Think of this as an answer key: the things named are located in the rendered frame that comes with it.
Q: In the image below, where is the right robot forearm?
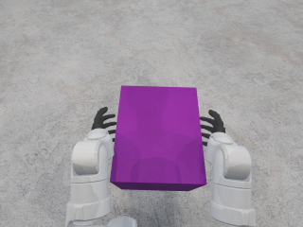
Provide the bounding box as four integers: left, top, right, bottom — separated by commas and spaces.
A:
205, 131, 257, 227

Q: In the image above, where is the right robot hand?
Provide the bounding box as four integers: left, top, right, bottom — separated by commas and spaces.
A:
200, 110, 226, 147

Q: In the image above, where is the left robot thigh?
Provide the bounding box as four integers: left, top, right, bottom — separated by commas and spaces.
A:
106, 216, 137, 227

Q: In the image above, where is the carton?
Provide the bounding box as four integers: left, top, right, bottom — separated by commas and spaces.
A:
110, 85, 207, 192

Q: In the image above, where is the left robot hand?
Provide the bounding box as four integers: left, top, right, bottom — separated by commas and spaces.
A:
91, 107, 116, 142

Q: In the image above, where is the left robot forearm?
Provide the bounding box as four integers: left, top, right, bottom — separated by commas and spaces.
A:
64, 128, 115, 227

